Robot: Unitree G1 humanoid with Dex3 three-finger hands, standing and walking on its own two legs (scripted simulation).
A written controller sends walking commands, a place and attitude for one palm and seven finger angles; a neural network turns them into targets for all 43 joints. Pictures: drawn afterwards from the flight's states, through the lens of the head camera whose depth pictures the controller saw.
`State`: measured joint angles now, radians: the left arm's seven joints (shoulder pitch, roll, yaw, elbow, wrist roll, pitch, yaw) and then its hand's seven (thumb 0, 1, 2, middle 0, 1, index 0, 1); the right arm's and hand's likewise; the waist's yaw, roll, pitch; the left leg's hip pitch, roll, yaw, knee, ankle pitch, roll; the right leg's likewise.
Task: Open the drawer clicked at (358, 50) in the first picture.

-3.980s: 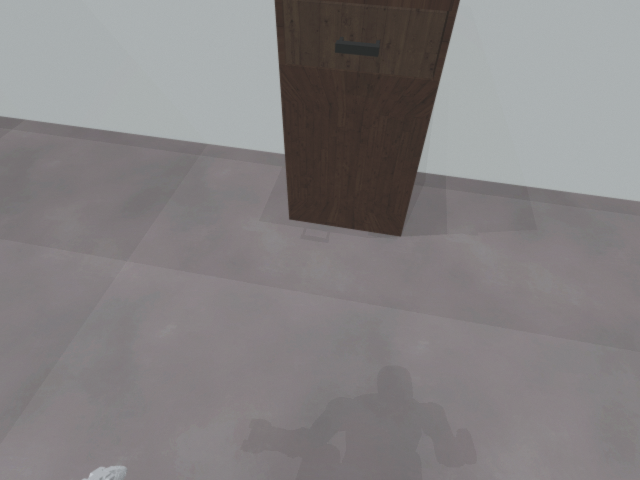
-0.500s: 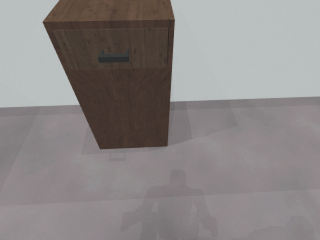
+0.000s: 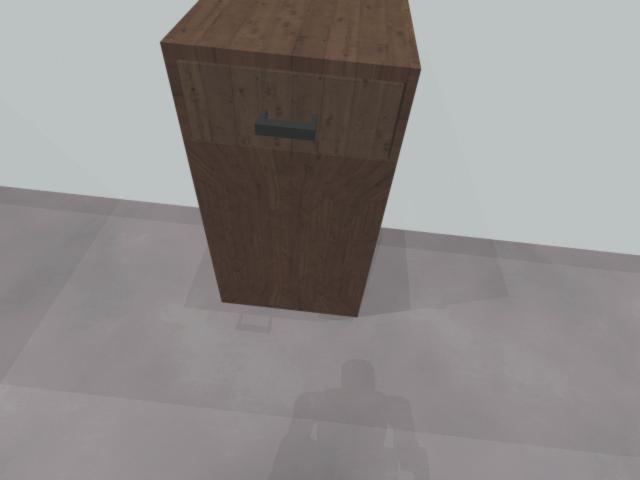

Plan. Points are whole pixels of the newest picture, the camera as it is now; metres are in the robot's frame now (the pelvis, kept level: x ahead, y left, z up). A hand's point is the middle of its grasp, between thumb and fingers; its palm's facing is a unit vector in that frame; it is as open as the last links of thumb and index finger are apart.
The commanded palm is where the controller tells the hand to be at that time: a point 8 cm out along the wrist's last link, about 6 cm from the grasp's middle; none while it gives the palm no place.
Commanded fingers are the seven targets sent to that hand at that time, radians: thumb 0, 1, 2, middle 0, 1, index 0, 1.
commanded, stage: take the last steps up to it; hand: left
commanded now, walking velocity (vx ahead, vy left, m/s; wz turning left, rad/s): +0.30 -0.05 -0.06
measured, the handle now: (287, 123) +0.76 +0.15 +0.03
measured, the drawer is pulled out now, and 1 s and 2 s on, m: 0.00 0.00 0.00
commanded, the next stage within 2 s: come to a stop and stand still in 0.50 s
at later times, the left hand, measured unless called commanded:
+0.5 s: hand (249, 410) +0.24 +0.13 -0.16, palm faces +0.01 -0.98 -0.22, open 7.4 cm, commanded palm none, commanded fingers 0.00 0.90 0.90 -0.20 -0.30 -0.20 -0.30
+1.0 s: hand (236, 419) +0.23 +0.15 -0.17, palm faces +0.02 -0.98 -0.22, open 7.4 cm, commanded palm none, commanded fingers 0.00 0.90 0.90 -0.20 -0.30 -0.20 -0.30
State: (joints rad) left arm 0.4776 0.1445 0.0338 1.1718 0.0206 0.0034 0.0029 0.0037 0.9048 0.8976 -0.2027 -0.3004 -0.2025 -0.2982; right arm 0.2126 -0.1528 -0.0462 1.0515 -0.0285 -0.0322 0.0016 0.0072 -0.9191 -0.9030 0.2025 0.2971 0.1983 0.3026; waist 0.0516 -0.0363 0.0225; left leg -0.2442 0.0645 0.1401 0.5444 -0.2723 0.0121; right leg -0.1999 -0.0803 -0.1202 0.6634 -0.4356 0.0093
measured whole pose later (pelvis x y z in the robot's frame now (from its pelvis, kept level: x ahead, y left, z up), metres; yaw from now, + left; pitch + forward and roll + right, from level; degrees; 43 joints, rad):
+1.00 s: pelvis +0.21 -0.04 +0.01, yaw -3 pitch -1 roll +0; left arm 0.24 0.19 0.06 1.04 0.01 0.06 0.03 0.00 0.91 0.90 -0.20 -0.30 -0.20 -0.30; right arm 0.09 -0.14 -0.04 1.01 -0.02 0.01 -0.04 0.00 -0.92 -0.90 0.21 0.30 0.20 0.30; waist 0.02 -0.02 0.11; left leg -0.27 0.07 0.15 0.44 -0.16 0.02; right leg -0.38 -0.03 -0.02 0.95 -0.49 0.03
